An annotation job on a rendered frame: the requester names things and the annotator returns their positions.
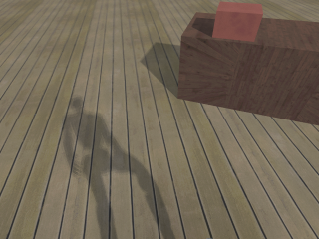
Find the pedestal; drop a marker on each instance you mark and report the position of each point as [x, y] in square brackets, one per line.
[277, 75]

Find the carton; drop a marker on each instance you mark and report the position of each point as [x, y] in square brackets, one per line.
[237, 21]

